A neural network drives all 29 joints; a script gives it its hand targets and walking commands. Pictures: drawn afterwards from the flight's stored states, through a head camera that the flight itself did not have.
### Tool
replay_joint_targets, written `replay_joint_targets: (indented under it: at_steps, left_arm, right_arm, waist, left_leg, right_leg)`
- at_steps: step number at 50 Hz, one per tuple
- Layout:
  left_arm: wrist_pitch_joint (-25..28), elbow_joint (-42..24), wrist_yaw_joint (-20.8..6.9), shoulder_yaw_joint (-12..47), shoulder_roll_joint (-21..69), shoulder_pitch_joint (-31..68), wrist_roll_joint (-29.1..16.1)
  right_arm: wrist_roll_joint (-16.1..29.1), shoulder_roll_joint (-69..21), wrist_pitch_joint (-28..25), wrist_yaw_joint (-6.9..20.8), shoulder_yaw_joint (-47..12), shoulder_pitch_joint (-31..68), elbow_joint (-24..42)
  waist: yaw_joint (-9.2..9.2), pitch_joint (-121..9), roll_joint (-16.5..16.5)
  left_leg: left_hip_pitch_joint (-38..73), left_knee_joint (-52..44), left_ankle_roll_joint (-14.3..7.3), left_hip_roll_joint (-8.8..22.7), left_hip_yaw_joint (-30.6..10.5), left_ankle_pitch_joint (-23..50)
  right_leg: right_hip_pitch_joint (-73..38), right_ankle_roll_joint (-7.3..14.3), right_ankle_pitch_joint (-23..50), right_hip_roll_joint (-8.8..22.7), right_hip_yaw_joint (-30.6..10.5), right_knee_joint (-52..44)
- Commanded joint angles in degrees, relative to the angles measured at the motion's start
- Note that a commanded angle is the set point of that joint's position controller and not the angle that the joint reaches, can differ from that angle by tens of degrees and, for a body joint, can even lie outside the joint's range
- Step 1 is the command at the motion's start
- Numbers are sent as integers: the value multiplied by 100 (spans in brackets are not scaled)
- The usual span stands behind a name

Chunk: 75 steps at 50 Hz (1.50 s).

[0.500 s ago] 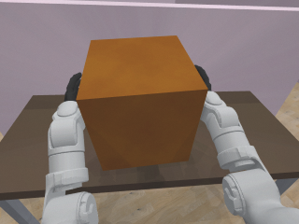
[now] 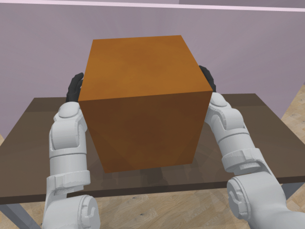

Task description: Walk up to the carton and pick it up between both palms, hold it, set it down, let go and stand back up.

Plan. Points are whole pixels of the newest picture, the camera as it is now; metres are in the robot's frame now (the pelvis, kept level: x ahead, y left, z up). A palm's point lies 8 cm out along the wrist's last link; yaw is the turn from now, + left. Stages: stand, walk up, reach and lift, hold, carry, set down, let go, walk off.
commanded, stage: hold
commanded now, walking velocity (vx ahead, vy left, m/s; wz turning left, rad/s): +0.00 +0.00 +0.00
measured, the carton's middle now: (143, 102) +0.39 +0.00 +0.18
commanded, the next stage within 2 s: none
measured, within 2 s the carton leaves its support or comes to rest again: neither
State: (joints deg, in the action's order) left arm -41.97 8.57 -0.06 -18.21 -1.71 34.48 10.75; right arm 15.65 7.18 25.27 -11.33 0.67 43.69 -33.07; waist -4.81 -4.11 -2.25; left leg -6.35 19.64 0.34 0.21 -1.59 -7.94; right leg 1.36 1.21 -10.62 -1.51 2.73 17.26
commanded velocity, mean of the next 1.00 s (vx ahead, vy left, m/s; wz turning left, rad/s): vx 0.00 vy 0.00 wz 0.00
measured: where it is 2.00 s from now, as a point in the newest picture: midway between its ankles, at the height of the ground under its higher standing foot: outside the picture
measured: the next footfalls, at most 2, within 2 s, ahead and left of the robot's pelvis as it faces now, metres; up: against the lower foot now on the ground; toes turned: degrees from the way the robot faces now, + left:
none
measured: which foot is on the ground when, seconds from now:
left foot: down 0.00-1.00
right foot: down 0.00-1.00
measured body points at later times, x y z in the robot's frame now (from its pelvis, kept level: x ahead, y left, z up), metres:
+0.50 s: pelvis +0.00 +0.00 +0.00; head -0.06 +0.02 +0.45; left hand +0.37 +0.17 +0.20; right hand +0.38 -0.16 +0.22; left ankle +0.04 +0.12 -0.75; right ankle -0.01 -0.10 -0.75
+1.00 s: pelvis +0.00 +0.00 +0.00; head -0.06 +0.02 +0.45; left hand +0.37 +0.17 +0.21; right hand +0.38 -0.16 +0.22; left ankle +0.04 +0.12 -0.75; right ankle -0.01 -0.10 -0.75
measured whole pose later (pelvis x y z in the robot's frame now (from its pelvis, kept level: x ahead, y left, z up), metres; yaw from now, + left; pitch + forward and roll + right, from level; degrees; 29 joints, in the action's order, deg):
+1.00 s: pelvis +0.00 +0.00 +0.00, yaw +0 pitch -6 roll -1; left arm -42.8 7.2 -0.2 -18.4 -1.5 33.9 10.9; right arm 16.0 7.2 26.1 -11.6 0.2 43.3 -32.1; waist -4.9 -3.6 -2.2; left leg -5.9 19.6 0.3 0.2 -1.5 -8.0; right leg 0.8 1.1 -10.6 -1.5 2.6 17.0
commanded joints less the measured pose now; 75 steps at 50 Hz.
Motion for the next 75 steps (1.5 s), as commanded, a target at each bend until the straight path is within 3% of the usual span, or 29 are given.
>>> replay_joint_targets:
  at_steps: [1,4,7,10,16,19,23,28,34,37,41,47,56,58,62,66,68,72,75]
  left_arm:
    - [417,-786,-808,3075,3071,4836,-742]
    - [430,-972,-800,3233,3185,4919,-838]
    - [447,-972,-764,3242,3186,4866,-870]
    - [440,-993,-785,3206,3139,5001,-829]
    - [429,-1061,-757,3286,3173,4829,-882]
    - [408,-974,-804,3154,3125,4801,-814]
    - [399,-1328,-759,3363,3156,4792,-931]
    - [357,-899,-823,3142,3096,4786,-747]
    - [408,-1316,-740,3395,3190,4926,-944]
    - [368,-1037,-786,3242,3127,4846,-854]
    - [360,-899,-805,3120,3071,4761,-783]
    - [395,-1171,-810,3273,3142,4794,-887]
    - [410,-1092,-759,3299,3160,4986,-882]
    - [390,-804,-756,3234,3166,4950,-830]
    - [441,-1032,-740,3291,3191,4953,-911]
    - [390,-744,-808,3116,3103,4798,-830]
    - [415,-875,-832,3138,3119,4858,-804]
    - [413,-1121,-808,3306,3205,4841,-922]
    - [377,-1085,-773,3264,3140,4819,-895]
  right_arm:
    - [520,-3812,-210,618,-1852,4393,1781]
    - [597,-3831,-282,633,-1915,4599,2067]
    - [609,-3805,-258,594,-1965,4523,2108]
    - [567,-3807,-233,623,-1881,4489,1968]
    - [664,-3851,-245,579,-2034,4524,2261]
    - [623,-3855,-207,563,-1990,4490,2160]
    - [783,-3835,-225,558,-2159,4462,2485]
    - [539,-3808,-169,594,-1875,4394,2013]
    - [699,-3873,-201,582,-2067,4473,2306]
    - [613,-3800,-171,596,-1928,4442,2147]
    - [611,-3832,-187,601,-1975,4551,2109]
    - [679,-3866,-202,540,-2052,4465,2330]
    - [625,-3847,-204,631,-1940,4537,2078]
    - [521,-3817,-212,654,-1830,4604,1954]
    - [638,-3935,-249,614,-2022,4650,2233]
    - [594,-3876,-206,579,-1942,4614,2097]
    - [558,-3882,-188,576,-1887,4434,1964]
    - [722,-3847,-216,553,-2029,4523,2312]
    - [708,-3797,-174,555,-2015,4476,2272]
  waist:
    - [-20,-1909,355]
    - [-1,-2259,511]
    - [-51,-2260,430]
    - [-43,-2163,471]
    - [-29,-2358,417]
    - [0,-2188,319]
    - [-28,-2517,500]
    - [-13,-1931,406]
    - [-68,-2402,459]
    - [-43,-2095,454]
    - [49,-2122,364]
    - [-59,-2418,390]
    - [-43,-2203,512]
    - [-15,-2002,477]
    - [11,-2386,394]
    - [15,-2155,296]
    - [-54,-2158,399]
    - [-75,-2478,501]
    - [-57,-2250,458]
  left_leg:
    - [1147,-141,97,-261,116,994]
    - [1271,-41,166,-254,101,1274]
    - [1386,38,173,-265,79,1463]
    - [1273,-63,158,-262,102,1180]
    - [1382,59,160,-273,77,1482]
    - [1279,-22,122,-277,107,1277]
    - [1456,140,214,-281,78,1795]
    - [1186,-128,118,-260,121,1012]
    - [1452,74,210,-257,83,1583]
    - [1259,-67,158,-266,107,1112]
    - [1210,-62,115,-271,123,1186]
    - [1405,74,176,-293,106,1583]
    - [1297,-36,176,-251,90,1199]
    - [1201,-106,138,-239,99,957]
    - [1318,19,141,-268,92,1340]
    - [1186,-82,71,-290,107,1044]
    - [1194,-87,112,-276,122,1105]
    - [1440,92,207,-281,65,1593]
    - [1373,47,183,-269,69,1447]
  right_leg:
    - [200,-464,1003,-152,8,-348]
    - [110,-450,1215,-171,21,-282]
    - [141,-468,1367,-194,25,-287]
    - [221,-457,1033,-168,22,-325]
    - [64,-495,1476,-189,17,-258]
    - [104,-507,1333,-178,12,-288]
    - [-3,-481,1712,-208,6,-209]
    - [231,-458,1054,-157,4,-336]
    - [130,-474,1482,-214,27,-244]
    - [207,-473,1121,-155,1,-320]
    - [107,-477,1217,-176,-7,-299]
    - [-22,-512,1649,-196,3,-235]
    - [246,-446,1070,-183,18,-302]
    - [372,-432,842,-170,20,-354]
    - [132,-482,1330,-191,0,-264]
    - [159,-500,1178,-153,-20,-324]
    - [119,-486,1258,-142,-28,-298]
    - [53,-489,1579,-206,10,-226]
    - [192,-472,1335,-196,18,-288]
